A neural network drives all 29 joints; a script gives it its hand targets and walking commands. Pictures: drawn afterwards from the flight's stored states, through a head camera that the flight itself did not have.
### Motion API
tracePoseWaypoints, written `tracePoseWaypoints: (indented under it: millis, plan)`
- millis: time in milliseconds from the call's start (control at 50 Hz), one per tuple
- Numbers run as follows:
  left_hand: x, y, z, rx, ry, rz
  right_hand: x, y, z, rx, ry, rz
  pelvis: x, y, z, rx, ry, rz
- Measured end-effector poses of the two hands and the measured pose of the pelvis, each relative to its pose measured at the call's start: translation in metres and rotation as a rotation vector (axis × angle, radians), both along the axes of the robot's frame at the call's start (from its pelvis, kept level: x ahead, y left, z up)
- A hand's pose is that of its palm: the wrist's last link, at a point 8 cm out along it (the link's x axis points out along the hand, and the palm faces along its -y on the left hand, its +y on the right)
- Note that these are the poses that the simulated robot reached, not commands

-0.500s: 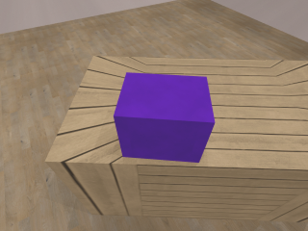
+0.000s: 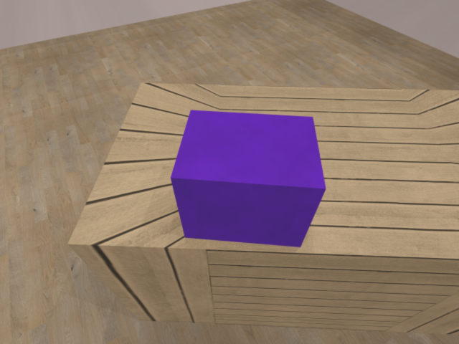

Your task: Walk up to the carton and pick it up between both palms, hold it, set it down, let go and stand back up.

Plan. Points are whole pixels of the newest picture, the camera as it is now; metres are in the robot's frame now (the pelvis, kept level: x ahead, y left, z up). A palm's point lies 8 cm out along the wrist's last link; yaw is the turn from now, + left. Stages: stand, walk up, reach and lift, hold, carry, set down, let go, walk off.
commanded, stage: stand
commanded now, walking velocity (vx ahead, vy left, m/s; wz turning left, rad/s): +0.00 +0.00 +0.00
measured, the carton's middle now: (246, 179) +0.45 -0.02 +0.00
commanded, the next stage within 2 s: none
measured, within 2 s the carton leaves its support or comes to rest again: neither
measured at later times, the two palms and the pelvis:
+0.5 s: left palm out of the picture +0.06 +0.30 -0.11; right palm out of the picture +0.06 -0.30 -0.12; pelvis +0.01 +0.00 +0.00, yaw +0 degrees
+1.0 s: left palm out of the picture +0.04 +0.29 -0.12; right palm out of the picture +0.06 -0.30 -0.12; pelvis +0.00 +0.00 +0.00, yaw +0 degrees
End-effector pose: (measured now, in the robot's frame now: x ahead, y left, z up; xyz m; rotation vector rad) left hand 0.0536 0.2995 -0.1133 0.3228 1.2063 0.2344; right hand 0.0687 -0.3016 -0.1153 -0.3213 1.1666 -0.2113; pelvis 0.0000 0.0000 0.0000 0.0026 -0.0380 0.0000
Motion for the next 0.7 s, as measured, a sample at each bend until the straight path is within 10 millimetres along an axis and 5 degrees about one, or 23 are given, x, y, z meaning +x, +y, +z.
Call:
tracePoseWaypoints:
  millis: [700]
  plan:
    - [0.004,-0.009,-0.003,-0.017,0.011,0.012,-0.001,-0.002,-0.002,-0.001,0.021,-0.011,0.006,-0.002,0.001,0.001,-0.002,0.0]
